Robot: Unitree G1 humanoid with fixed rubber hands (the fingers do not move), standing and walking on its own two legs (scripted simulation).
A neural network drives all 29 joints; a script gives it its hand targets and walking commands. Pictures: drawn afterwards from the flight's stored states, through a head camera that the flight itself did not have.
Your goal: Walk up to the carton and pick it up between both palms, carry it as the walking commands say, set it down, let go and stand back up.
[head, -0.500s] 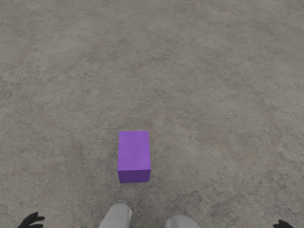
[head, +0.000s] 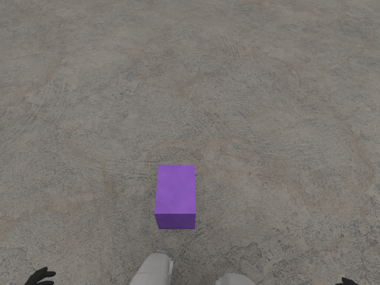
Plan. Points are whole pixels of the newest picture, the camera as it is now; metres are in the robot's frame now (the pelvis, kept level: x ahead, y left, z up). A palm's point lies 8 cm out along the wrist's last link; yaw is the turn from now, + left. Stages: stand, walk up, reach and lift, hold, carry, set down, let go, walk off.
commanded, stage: walk up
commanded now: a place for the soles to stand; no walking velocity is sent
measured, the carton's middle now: (176, 197) +0.57 +0.09 -0.61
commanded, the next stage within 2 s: reach and lift in 1.92 s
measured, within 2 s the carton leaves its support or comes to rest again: neither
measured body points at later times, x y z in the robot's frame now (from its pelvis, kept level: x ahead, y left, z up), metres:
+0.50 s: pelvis +0.01 +0.01 +0.00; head +0.03 +0.03 +0.45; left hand +0.08 +0.35 -0.08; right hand +0.11 -0.32 -0.08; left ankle +0.10 +0.16 -0.68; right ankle +0.01 -0.11 -0.68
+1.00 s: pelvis +0.05 +0.03 +0.01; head +0.07 +0.04 +0.46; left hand +0.11 +0.38 -0.07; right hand +0.17 -0.29 -0.08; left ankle +0.15 +0.17 -0.68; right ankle +0.05 -0.11 -0.66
